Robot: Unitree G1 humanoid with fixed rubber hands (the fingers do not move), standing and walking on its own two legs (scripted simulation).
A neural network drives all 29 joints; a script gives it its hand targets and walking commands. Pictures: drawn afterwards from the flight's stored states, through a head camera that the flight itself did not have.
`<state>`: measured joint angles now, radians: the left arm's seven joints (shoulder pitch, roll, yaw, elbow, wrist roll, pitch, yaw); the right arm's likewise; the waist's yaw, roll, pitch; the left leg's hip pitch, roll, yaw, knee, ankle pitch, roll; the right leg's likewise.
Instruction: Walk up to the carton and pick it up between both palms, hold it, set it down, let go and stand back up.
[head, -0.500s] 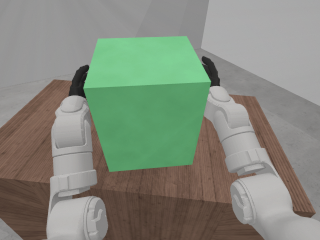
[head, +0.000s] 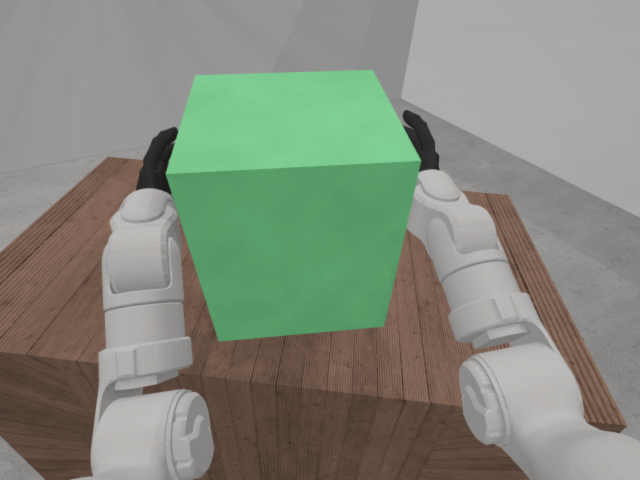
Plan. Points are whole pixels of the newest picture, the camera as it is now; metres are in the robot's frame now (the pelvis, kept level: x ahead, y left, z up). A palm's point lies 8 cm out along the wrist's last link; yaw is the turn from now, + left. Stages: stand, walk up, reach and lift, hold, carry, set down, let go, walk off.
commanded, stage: hold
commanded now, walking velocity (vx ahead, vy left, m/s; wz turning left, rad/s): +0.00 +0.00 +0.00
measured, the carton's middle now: (294, 207) +0.37 +0.01 +0.20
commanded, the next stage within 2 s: none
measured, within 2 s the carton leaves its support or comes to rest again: neither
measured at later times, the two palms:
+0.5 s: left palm (159, 193) +0.37 +0.16 +0.23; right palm (418, 176) +0.37 -0.14 +0.24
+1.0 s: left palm (159, 192) +0.36 +0.16 +0.24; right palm (421, 178) +0.37 -0.15 +0.24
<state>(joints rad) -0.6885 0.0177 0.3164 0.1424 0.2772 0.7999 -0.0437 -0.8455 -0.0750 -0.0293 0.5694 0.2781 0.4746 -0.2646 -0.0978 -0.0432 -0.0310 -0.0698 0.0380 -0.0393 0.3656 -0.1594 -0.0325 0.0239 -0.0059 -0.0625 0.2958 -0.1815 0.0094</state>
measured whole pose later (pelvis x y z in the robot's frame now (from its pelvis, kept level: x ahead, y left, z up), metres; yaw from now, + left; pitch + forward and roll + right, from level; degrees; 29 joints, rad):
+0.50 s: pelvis +0.00 +0.00 +0.00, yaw +0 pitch -7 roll -1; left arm -0.69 0.01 0.32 0.14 0.27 0.79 -0.04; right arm -0.84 -0.08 -0.02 0.56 0.28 0.47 -0.27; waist -0.09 -0.03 -0.03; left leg -0.07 0.04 -0.04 0.36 -0.16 -0.03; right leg 0.02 -0.01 -0.06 0.29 -0.18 0.01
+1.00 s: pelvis +0.00 +0.00 +0.00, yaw +0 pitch -8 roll -1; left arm -0.68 0.00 0.32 0.12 0.29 0.81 -0.04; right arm -0.83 -0.08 -0.02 0.54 0.29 0.48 -0.27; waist -0.09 -0.03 -0.03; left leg -0.05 0.04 -0.03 0.36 -0.17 -0.03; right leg 0.04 -0.01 -0.05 0.29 -0.19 0.01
